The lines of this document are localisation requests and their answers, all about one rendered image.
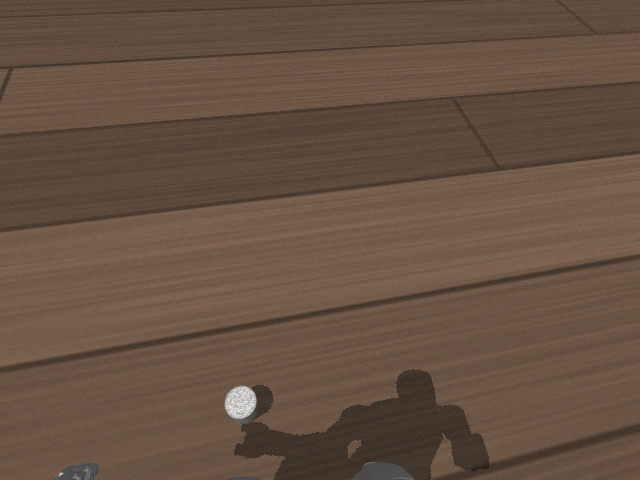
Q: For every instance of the left robot hand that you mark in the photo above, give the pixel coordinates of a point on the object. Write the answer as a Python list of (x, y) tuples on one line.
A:
[(85, 471)]

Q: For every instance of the cup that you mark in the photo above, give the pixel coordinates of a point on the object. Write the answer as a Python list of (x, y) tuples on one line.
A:
[(241, 404)]

